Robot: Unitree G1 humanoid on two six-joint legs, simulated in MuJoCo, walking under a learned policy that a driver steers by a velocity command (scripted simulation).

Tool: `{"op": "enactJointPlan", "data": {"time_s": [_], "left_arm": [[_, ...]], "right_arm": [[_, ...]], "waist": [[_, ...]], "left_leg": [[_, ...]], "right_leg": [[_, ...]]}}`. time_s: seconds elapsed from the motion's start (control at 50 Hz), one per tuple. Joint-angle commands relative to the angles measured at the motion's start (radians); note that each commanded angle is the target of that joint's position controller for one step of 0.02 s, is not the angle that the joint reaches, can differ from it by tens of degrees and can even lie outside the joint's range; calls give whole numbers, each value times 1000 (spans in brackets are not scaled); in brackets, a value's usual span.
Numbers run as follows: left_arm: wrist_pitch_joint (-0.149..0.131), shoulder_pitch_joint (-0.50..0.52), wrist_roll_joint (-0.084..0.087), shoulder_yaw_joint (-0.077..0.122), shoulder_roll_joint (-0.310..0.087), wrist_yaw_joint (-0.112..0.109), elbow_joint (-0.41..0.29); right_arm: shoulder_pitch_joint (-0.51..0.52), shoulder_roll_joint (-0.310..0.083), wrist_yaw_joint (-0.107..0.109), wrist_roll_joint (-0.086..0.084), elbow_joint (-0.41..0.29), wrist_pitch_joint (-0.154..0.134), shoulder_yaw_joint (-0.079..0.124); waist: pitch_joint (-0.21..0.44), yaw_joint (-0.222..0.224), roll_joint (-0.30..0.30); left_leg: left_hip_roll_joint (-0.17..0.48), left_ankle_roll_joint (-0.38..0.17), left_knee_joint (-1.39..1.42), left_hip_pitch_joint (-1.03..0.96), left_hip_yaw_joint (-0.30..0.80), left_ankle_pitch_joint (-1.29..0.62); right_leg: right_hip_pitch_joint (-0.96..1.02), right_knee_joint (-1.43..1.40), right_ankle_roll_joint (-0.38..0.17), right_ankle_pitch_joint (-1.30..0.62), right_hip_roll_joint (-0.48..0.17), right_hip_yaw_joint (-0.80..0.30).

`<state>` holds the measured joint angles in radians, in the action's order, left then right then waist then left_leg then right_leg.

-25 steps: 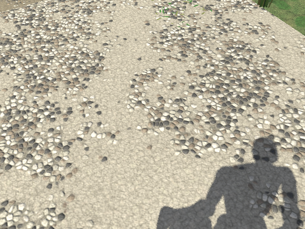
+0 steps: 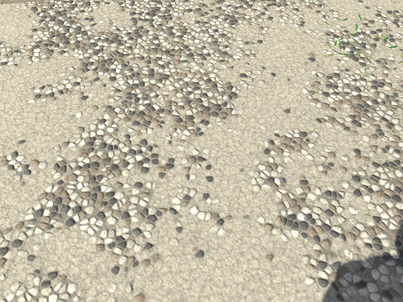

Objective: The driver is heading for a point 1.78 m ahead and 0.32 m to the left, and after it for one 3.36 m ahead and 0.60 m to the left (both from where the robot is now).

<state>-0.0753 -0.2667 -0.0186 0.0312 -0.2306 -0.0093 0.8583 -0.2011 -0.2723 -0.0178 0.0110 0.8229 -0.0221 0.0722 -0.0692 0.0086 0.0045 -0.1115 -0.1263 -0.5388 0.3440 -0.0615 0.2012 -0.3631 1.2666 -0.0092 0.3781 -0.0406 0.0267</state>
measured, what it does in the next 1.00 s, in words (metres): walks ahead, turning left: right foot, then left foot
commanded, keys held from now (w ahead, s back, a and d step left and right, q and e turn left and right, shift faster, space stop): q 0.60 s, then no key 0.40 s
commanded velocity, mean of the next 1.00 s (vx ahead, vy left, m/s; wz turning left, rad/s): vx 0.09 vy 0.00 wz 0.46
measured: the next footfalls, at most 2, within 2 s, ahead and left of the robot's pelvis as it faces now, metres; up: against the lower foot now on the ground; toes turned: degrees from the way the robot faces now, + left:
right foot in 0.42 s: +0.29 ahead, -0.10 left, +0.00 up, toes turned +19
left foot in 0.86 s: +0.14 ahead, +0.07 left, +0.00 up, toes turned +25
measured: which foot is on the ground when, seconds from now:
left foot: down 0.00-0.42, up 0.44-0.84, down 0.86-1.00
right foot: up 0.00-0.40, down 0.42-0.86, up 0.88-1.00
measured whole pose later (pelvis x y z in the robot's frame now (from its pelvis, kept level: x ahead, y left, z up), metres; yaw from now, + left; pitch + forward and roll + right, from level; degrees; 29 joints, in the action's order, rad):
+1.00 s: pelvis +0.15 -0.03 +0.02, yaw +28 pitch -1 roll -1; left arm 0.06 -0.27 -0.01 0.04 -0.28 0.00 0.79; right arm -0.20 -0.22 0.01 0.03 0.75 0.02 -0.01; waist -0.03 0.02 0.04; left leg -0.04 -0.05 -0.42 0.17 0.03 0.23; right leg -0.35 0.74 0.00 0.40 -0.01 0.02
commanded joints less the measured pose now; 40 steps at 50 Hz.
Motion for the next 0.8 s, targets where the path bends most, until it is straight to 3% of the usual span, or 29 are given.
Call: {"op": "enactJointPlan", "data": {"time_s": [0.02,0.08,0.16,0.28,0.34,0.38,0.4,0.42,0.44,0.46,0.48,0.5,0.54,0.58,0.66,0.72,0.76,0.8], "left_arm": [[17,-60,-22,23,-105,-3,-73],[52,-50,-20,19,-88,0,-94],[64,63,-15,17,-99,-1,-144],[61,186,-1,9,-126,-7,-195],[50,161,7,10,-147,-15,-198],[40,78,8,13,-159,-23,-183],[27,8,-2,17,-172,-31,-170],[22,-53,-11,33,-259,-45,-179],[46,-23,12,39,-291,-38,-193],[61,-19,23,31,-229,-31,-196],[66,21,20,13,-161,-33,-209],[75,78,11,4,-138,-35,-221],[78,117,-6,10,-156,-40,-229],[74,99,-10,16,-163,-36,-225],[71,47,-7,26,-176,-29,-203],[75,58,-11,31,-187,-15,-196],[83,48,-14,37,-202,-4,-185],[94,46,-7,40,-212,2,-172]], "right_arm": [[-56,-104,13,-16,-38,-16,22],[-88,-148,9,-10,-36,-28,32],[-136,-150,21,-12,-42,-5,31],[-186,-166,37,2,-60,26,39],[-154,-179,39,10,-82,37,44],[-83,-186,37,4,-106,36,45],[-40,-177,34,-12,-123,29,41],[-85,-106,32,-26,-156,21,20],[-216,-107,40,-22,-151,36,27],[-236,-163,46,19,-109,53,36],[-176,-172,37,24,-100,63,41],[-143,-161,27,17,-106,74,41],[-123,-146,4,6,-117,92,34],[-111,-140,-5,-5,-128,97,30],[-51,-111,-10,5,-153,104,14],[-26,-83,-13,3,-160,104,-5],[-18,-83,-10,-1,-161,100,-12],[-47,-75,-6,-1,-148,90,-19]], "waist": [[66,29,16],[114,35,-23],[131,-10,-71],[113,-68,-91],[97,-53,-101],[93,3,-110],[113,51,-81],[224,39,116],[293,-27,290],[261,-39,151],[183,-33,70],[134,-46,59],[100,-46,150],[119,-39,147],[123,-10,139],[121,-3,159],[123,9,183],[123,-10,168]], "left_leg": [[281,-164,234,-166,293,-722],[226,-139,208,-162,235,-902],[193,-82,171,-210,250,-872],[229,-74,102,-318,378,-792],[231,-62,41,-314,450,-773],[185,-13,-15,-244,481,-671],[136,30,-102,-167,469,-588],[54,81,-347,-65,344,-218],[-122,101,-522,97,182,529],[-28,110,-665,121,172,495],[-1,120,-694,127,169,408],[26,135,-684,124,160,341],[37,164,-694,114,128,256],[33,175,-674,110,111,228],[54,170,-526,111,108,234],[68,146,-336,14,80,258],[63,130,-229,-45,49,269],[59,110,-67,-125,22,199]], "right_leg": [[-171,-50,35,-26,-47,-57],[-165,-145,62,-82,-22,-29],[-222,-281,74,-178,-10,-28],[-253,-452,55,-184,24,-66],[-168,-571,26,-124,52,-89],[8,-752,1,-162,75,-88],[170,-886,-19,-326,37,-115],[373,-884,-88,-657,-233,-330],[434,-889,-253,-1013,-429,-587],[369,-877,-283,-941,-422,-561],[290,-891,-256,-816,-349,-431],[227,-928,-215,-663,-278,-324],[165,-961,-187,-577,-197,-197],[173,-964,-195,-577,-191,-142],[202,-978,-218,-454,-222,-133],[161,-976,-208,-341,-217,-112],[150,-962,-207,-319,-219,-117],[133,-918,-191,-356,-214,-110]]}}
Velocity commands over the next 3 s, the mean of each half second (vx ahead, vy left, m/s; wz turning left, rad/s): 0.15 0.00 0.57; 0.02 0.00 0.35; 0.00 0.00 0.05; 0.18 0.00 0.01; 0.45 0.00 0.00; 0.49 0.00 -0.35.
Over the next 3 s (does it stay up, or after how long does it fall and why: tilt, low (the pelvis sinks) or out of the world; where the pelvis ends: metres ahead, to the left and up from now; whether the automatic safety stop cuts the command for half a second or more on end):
stays up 0.66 0.24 0.00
